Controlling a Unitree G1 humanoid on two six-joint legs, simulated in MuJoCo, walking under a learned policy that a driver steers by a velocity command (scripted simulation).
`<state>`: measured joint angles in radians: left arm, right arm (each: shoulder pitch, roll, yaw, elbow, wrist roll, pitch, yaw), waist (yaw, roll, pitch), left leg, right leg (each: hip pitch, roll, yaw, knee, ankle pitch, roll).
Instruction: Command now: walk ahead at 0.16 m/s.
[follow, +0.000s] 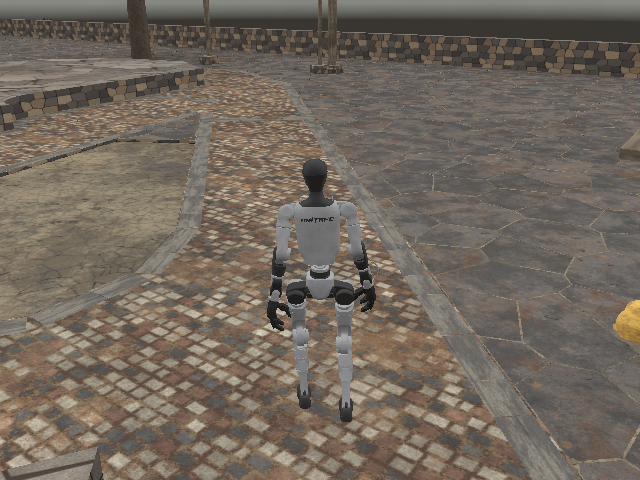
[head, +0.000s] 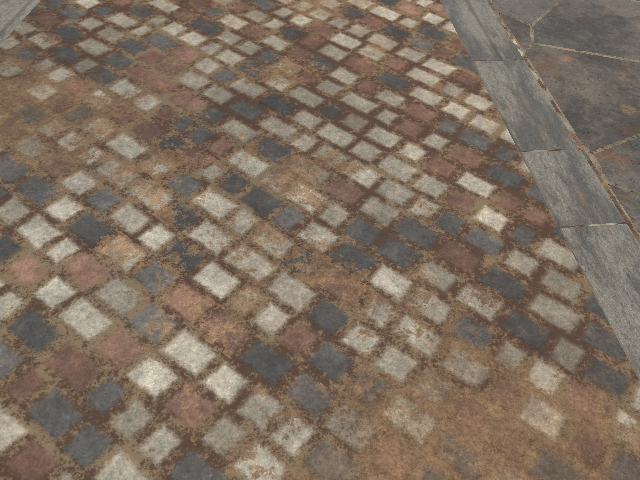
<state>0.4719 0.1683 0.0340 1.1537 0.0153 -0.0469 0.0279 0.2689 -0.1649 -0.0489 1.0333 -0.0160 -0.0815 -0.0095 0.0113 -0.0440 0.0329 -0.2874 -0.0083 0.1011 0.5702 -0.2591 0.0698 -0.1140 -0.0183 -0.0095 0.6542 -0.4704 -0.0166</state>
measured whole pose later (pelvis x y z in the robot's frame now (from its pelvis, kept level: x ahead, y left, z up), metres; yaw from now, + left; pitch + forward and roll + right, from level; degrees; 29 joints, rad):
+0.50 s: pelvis +0.09 +0.01 +0.01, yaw +1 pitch -2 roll +0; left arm 0.24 0.13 0.00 1.12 0.00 -0.02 0.04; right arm 0.36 -0.11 0.01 1.12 -0.01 -0.03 -0.04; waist -0.01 0.02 0.04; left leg -0.04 -0.03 0.09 0.38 -0.32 0.06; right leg -0.20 0.00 -0.06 0.45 -0.22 -0.03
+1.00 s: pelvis +0.25 -0.07 +0.01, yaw +1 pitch -1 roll +0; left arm 0.34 0.17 0.06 1.04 0.01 -0.07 -0.01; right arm 0.33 -0.20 -0.04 1.04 -0.03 -0.06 0.02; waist 0.00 0.03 0.04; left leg -0.39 0.05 0.02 1.13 -0.29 0.09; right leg -0.19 0.04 -0.11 0.44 -0.24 -0.09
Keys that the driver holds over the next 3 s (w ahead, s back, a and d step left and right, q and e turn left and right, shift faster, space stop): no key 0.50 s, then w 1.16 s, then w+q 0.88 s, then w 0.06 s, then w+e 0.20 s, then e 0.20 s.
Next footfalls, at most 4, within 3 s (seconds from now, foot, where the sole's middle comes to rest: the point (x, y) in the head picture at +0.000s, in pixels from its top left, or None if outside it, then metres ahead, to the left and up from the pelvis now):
0.30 right None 0.14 -0.10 -0.77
0.84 right None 0.29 -0.13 -0.77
1.38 left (306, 417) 0.63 0.03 -0.77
1.94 right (379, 298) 0.96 -0.15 -0.77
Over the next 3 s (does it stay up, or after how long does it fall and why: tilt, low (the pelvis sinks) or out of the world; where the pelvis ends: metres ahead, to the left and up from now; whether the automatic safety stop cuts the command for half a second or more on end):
stays up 1.28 0.13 0.00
